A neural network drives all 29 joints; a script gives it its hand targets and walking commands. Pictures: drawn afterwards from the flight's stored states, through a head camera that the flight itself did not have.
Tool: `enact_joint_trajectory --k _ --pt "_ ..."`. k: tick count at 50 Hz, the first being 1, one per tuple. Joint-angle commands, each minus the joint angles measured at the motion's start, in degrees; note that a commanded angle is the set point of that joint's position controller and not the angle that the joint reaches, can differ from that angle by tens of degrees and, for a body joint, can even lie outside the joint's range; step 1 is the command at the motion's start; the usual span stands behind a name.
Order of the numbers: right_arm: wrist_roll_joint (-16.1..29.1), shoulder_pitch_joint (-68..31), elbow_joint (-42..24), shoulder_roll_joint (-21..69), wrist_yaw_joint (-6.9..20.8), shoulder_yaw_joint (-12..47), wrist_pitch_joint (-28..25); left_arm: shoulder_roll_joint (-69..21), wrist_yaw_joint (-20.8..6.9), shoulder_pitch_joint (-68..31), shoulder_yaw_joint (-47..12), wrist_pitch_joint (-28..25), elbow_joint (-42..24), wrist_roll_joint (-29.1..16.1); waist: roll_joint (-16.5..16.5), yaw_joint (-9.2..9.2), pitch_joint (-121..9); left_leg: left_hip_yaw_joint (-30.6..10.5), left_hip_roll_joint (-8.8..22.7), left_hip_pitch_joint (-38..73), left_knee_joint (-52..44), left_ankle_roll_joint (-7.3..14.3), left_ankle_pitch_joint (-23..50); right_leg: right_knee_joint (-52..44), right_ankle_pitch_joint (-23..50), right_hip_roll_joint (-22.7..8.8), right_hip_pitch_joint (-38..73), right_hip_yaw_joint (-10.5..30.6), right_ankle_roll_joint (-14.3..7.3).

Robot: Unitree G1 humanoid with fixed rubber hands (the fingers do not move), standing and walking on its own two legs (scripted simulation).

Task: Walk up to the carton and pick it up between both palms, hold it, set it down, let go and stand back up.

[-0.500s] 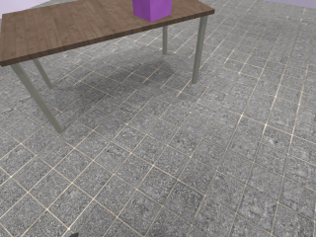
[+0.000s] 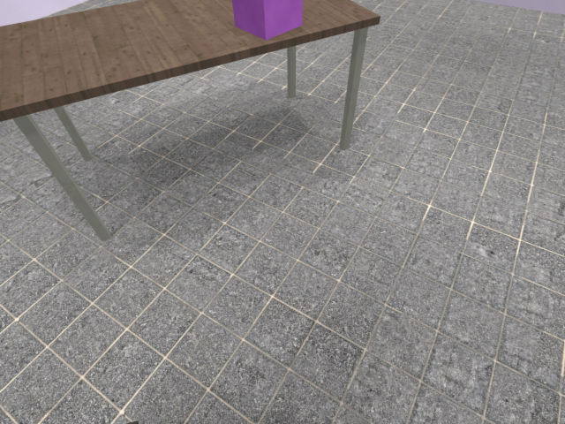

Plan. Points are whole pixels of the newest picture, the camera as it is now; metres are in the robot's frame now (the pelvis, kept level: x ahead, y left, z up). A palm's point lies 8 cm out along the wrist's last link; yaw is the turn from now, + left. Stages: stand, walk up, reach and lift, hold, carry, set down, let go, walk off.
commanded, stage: stand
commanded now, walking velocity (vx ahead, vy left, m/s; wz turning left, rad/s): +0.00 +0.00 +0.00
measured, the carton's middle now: (267, 6) +1.50 +0.12 -0.01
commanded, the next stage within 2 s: walk up in 0.14 s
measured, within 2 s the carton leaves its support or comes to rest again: neither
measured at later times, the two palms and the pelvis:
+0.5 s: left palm out of the picture +0.05 +0.30 -0.11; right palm out of the picture +0.08 -0.27 -0.11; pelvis +0.01 +0.01 +0.00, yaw +7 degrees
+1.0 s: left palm (105, 339) +0.25 +0.34 -0.11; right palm (471, 320) +0.29 -0.29 -0.10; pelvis +0.20 +0.02 -0.03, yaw +13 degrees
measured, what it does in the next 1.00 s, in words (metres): walks ahead: left foot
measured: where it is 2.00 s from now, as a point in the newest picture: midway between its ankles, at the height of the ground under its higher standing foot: (312, 290)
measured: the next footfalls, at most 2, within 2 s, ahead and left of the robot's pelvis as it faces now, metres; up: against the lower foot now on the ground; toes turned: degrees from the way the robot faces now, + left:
left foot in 0.62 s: +0.12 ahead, +0.19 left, +0.00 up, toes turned +15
right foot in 1.06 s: +0.47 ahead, -0.13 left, +0.00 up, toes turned +8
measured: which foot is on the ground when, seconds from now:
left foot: down 0.00-0.38, up 0.40-0.60, down 0.62-1.00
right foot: down 0.00-0.62, up 0.64-1.00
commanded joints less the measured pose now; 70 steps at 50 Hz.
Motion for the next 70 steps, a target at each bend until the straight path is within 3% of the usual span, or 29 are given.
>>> enact_joint_trajectory --k 1,16,17,18,19,20,21,23,26,28,30,31,32,33,34,37,39,47,51,52,53,54,55,56,58,60,66,69,70 --pt "-0.1 -1.6 -3.6 -12.1 -0.8 -2.5 -1.3 11.3 0.8 -1.4 2.6 -1.6 -4.2 -0.1 -0.6 0.08 -2.5 -4.4 6.1 -0.3 -3.6 2.6 6.9 -4.4 7.5 -8.2 -0.9 6.2 -0.5" --pt "0.1 -2.1 -3.8 -12.7 -0.7 -2.5 -1.2 11.9 0.8 -1.6 2.7 -1.4 -4.1 -0.3 -0.1 0.3 -1.6 -4.3 5.9 -1.8 -4.2 2.5 4.5 -5.2 6.3 -7.8 -0.1 6.3 -0.3" --pt "-1.0 2.4 -6.9 -12.9 0.6 -4.7 -1.1 15.9 -0.8 1.1 5.7 -1.9 -9.9 2.6 -4.2 1.59 -5.2 -6.8 2.6 -10.2 1.5 7.4 -23.4 -1.6 -23.9 -6.8 6.2 1.8 -3.1" --pt "-1.7 -2.1 -9.8 -11.9 1.3 -4.4 -0.8 17.0 -1.2 3.9 6.8 -1.8 -9.9 3.7 -5.4 4.48 1.8 -2.3 0.7 -25.2 6.0 4.8 -25.1 -6.7 -35.3 -10.0 9.8 6.5 -5.9" --pt "-2.0 -7.6 -13.7 -9.8 1.8 -4.5 -1.0 18.7 -1.0 8.3 7.8 -1.9 -10.0 3.7 -12.8 7.63 4.5 3.4 -2.0 -33.3 20.0 4.0 -18.0 -15.3 -41.5 -18.4 11.5 17.9 -10.2" --pt "-2.9 -7.8 -16.2 -10.2 2.0 -5.0 -1.0 19.1 -0.7 7.9 8.0 -2.2 -11.7 4.6 -13.2 7.5 7.1 0.0 2.4 -38.0 29.7 4.3 -18.6 -16.8 -40.0 -26.2 9.0 24.2 -14.2" --pt "-3.5 -4.4 -16.7 -11.0 2.2 -5.7 -1.0 18.6 -0.5 6.6 8.0 -2.8 -14.0 4.8 -7.1 5.58 6.2 -3.1 4.5 -37.6 32.6 3.9 -17.7 -15.8 -37.0 -27.3 7.6 24.0 -15.2" --pt "-2.5 1.0 -17.6 -13.0 3.5 -6.9 -1.2 17.2 -0.5 3.6 7.4 -3.1 -17.6 5.1 -3.3 2.46 1.9 -4.1 6.4 -31.7 32.4 3.7 -15.5 -13.9 -31.0 -24.5 5.0 16.7 -14.1" --pt "-1.8 7.3 -19.3 -12.7 4.9 -7.1 -0.4 17.6 -1.6 -0.2 7.9 -2.7 -21.9 4.8 -8.6 -0.58 1.9 1.8 5.8 -17.3 24.3 3.6 -11.4 -11.9 -29.1 -19.4 -6.5 4.5 -10.3" --pt "-1.7 16.1 -18.3 -13.1 4.7 -8.0 0.0 18.3 -2.4 -3.6 8.3 -2.2 -23.8 4.2 -9.9 -5.34 2.0 5.3 3.5 0.6 18.1 4.3 -5.9 -4.6 -36.3 -16.2 -21.2 -1.6 -7.8" --pt "-2.2 27.7 -14.1 -16.0 3.0 -9.9 -0.3 13.0 -3.1 -2.1 7.0 -1.2 -25.1 4.7 7.4 -9.48 -1.5 7.3 -2.5 18.8 16.0 5.7 -10.4 21.4 -41.1 -8.3 -34.9 -9.5 -4.3" --pt "-3.5 31.8 -15.1 -20.2 1.4 -10.6 -0.5 9.1 -3.8 -2.0 5.8 -1.0 -26.4 4.0 19.6 -11.89 -1.0 -12.1 7.3 18.7 5.5 9.7 -27.2 41.5 -35.3 -3.0 -41.5 -10.4 -2.7" --pt "-3.9 26.4 -20.0 -21.3 0.2 -9.6 -1.2 10.6 -4.1 -1.1 6.0 -0.6 -29.2 3.0 14.0 -8.37 0.5 -45.2 20.3 10.3 -11.3 17.0 -48.8 49.8 -27.1 -1.1 -45.7 -1.5 -0.2" --pt "-2.8 18.6 -23.3 -22.0 -1.2 -9.8 -1.4 15.5 -4.1 -2.5 7.1 0.2 -32.3 4.0 8.8 -5.29 5.3 -53.1 25.6 1.1 -18.3 20.9 -53.7 55.5 -23.2 -5.9 -45.3 5.1 0.4" --pt "-2.9 14.8 -24.8 -23.4 -1.8 -9.7 -2.3 17.6 -4.1 -1.4 7.9 0.6 -31.5 3.5 4.8 -3.8 8.4 -44.9 24.2 -2.6 -15.0 20.3 -49.6 55.0 -21.1 -8.4 -44.6 5.3 0.8" --pt "-3.1 10.5 -26.1 -24.3 -1.9 -9.6 -4.3 18.2 -5.3 4.9 8.3 0.3 -29.0 3.2 10.4 -0.56 7.0 -30.0 18.7 -8.2 -10.8 16.9 -42.0 47.7 -14.8 -12.7 -38.0 7.6 0.5" --pt "-3.2 9.9 -27.2 -22.7 -1.7 -9.0 -5.2 17.5 -6.5 5.8 8.7 0.6 -29.5 3.1 9.4 0.1 7.2 -22.6 16.0 -11.6 -10.4 16.1 -36.7 43.6 -8.2 -12.8 -34.6 6.2 1.1" --pt "-3.0 13.0 -29.9 -22.4 -1.3 -9.4 -5.3 15.4 -7.6 0.4 8.0 0.6 -34.7 1.9 8.6 -1.85 9.8 -11.9 12.4 -8.4 -5.3 14.0 -22.4 27.7 2.0 -12.0 -32.3 2.4 0.3" --pt "-2.6 9.8 -31.0 -23.6 -1.1 -9.5 -4.0 15.9 -6.8 8.0 8.7 0.5 -33.6 1.6 8.3 3.39 6.2 -5.1 11.6 -16.4 5.9 10.3 -8.0 22.2 0.7 -8.7 -9.4 -1.9 -1.5" --pt "-2.4 9.9 -31.0 -22.8 -0.8 -9.0 -3.4 17.5 -6.1 14.1 9.5 0.1 -31.4 1.9 5.2 6.47 3.1 -1.9 9.9 -18.6 16.8 9.4 -2.0 20.0 0.5 -6.0 0.4 -4.0 -1.6" --pt "-2.5 11.5 -31.0 -20.2 -0.6 -8.2 -3.0 20.8 -4.7 22.7 11.0 -0.5 -28.5 2.0 -3.2 10.16 -2.8 -0.1 7.0 -20.9 36.3 7.6 1.9 19.6 -4.8 -2.4 10.3 -3.1 -1.8" --pt "-0.9 14.4 -32.7 -13.7 -0.4 -6.5 -2.6 27.8 -3.6 26.1 12.7 -1.0 -29.2 2.6 -21.4 10.66 -6.1 2.8 -1.7 -30.0 56.6 4.2 -10.2 8.7 -18.4 -15.7 11.2 18.7 -5.1" --pt "0.9 15.9 -35.5 -15.5 -1.0 -7.1 -2.2 29.1 -3.4 22.9 12.5 -1.0 -32.8 1.6 -26.1 8.3 -9.0 -4.1 -5.9 -34.9 62.4 4.3 -25.2 -10.1 -32.7 -25.2 8.7 45.7 -10.3" --pt "0.1 13.8 -35.7 -19.5 -1.5 -7.8 -1.8 28.3 -3.0 18.1 12.3 -1.1 -34.3 1.1 -15.2 5.73 -5.8 -9.5 -1.9 -35.4 65.3 4.9 -21.0 -12.8 -45.2 -27.0 3.3 47.3 -12.1" --pt "0.3 10.7 -34.1 -21.4 -1.0 -8.4 -1.3 26.1 -1.8 13.6 10.9 -0.8 -34.2 1.8 -7.7 3.47 -0.2 -5.1 2.5 -34.0 64.3 4.1 -17.4 -6.3 -38.7 -25.4 -3.1 33.1 -10.5" --pt "0.1 13.4 -31.3 -19.8 -0.4 -8.3 -0.8 23.5 -1.8 9.3 9.7 -1.3 -34.3 2.6 -13.2 1.53 1.7 -3.8 4.5 -27.5 57.5 3.7 -15.0 -3.9 -30.6 -22.1 -13.0 21.0 -10.6" --pt "-0.5 8.1 -33.0 -19.6 1.6 -7.6 -0.4 22.5 -1.9 8.7 8.8 -1.4 -34.6 3.0 -15.5 2.05 3.0 0.6 3.4 -24.5 33.1 4.5 -13.3 -2.5 -22.1 -21.2 -12.6 9.8 -12.1" --pt "-0.6 16.2 -30.1 -19.2 1.4 -8.3 -1.2 20.0 -2.8 4.5 7.7 -0.5 -35.4 2.5 -9.7 -3.78 0.3 4.7 -0.6 -2.8 20.4 5.6 -1.5 6.9 -28.0 -17.4 -24.2 0.6 -8.0" --pt "-0.9 21.0 -27.9 -21.2 0.8 -9.3 -1.4 17.6 -3.2 5.0 7.0 0.1 -34.9 2.9 -4.0 -6.02 -2.1 2.8 -1.8 8.9 21.8 5.6 -5.3 18.7 -30.3 -14.6 -31.3 -2.8 -5.7"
